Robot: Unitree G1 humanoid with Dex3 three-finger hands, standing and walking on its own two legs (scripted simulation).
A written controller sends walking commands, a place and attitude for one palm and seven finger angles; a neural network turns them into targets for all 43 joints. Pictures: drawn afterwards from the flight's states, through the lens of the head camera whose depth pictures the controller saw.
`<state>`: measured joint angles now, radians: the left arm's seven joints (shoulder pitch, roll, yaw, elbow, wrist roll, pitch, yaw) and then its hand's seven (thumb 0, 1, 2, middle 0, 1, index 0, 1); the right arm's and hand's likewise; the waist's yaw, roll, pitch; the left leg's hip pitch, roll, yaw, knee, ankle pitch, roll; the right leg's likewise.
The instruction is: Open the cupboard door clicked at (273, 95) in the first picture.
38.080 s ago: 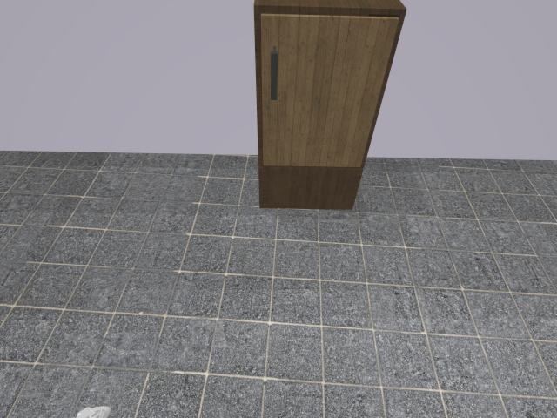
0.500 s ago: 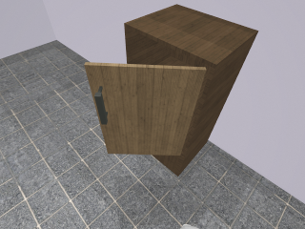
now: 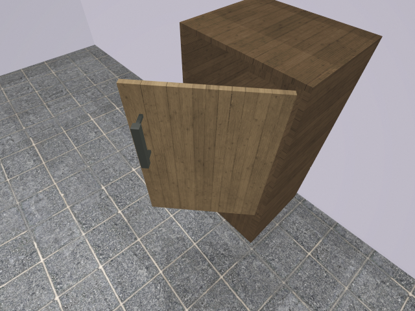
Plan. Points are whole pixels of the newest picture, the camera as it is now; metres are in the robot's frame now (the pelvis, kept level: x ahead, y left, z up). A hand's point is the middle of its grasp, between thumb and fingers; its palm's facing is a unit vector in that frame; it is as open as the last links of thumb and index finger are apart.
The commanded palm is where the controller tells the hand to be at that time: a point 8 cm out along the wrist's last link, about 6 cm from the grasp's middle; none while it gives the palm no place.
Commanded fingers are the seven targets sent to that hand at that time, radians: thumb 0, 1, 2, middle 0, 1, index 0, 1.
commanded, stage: come to a stop and stand still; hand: left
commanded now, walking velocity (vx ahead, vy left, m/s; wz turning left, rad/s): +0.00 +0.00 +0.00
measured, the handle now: (143, 142) +0.54 +0.21 -0.04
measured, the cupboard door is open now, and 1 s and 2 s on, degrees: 42 42 42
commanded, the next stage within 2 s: look again from close up in 0.88 s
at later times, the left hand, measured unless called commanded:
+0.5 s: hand out of the picture -0.02 +0.14 -0.16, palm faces +0.04 -0.98 -0.20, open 7.4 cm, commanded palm none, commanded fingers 0.00 0.90 0.90 -0.20 -0.30 -0.20 -0.30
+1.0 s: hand out of the picture +0.02 +0.14 -0.16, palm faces +0.04 -0.97 -0.22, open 7.2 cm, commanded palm none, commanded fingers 0.00 0.90 0.90 -0.20 -0.30 -0.20 -0.30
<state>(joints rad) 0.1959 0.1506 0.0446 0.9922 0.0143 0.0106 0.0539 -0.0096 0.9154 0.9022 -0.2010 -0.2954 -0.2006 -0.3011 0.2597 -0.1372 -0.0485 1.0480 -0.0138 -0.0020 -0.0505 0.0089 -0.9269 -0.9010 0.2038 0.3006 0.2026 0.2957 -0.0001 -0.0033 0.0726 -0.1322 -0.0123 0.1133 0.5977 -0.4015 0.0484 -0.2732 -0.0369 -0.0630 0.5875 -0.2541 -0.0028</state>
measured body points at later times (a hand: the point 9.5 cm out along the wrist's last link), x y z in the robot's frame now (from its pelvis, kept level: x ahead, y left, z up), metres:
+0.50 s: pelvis -0.01 -0.03 +0.01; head +0.00 -0.05 +0.46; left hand -0.02 +0.19 -0.14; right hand -0.01 -0.25 -0.16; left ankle -0.06 +0.08 -0.73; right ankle +0.03 -0.12 -0.73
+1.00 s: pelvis +0.00 -0.04 +0.01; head +0.02 -0.05 +0.46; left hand +0.01 +0.19 -0.14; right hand -0.03 -0.24 -0.16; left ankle -0.06 +0.08 -0.73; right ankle +0.03 -0.12 -0.73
